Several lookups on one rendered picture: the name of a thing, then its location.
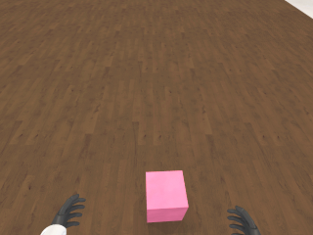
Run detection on robot left hand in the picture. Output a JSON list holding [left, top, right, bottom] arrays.
[[51, 194, 86, 229]]

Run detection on robot right hand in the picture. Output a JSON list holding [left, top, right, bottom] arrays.
[[227, 206, 261, 235]]

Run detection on carton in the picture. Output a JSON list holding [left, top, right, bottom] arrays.
[[146, 170, 189, 223]]

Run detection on robot left forearm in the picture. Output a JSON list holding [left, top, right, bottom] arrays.
[[41, 224, 67, 235]]

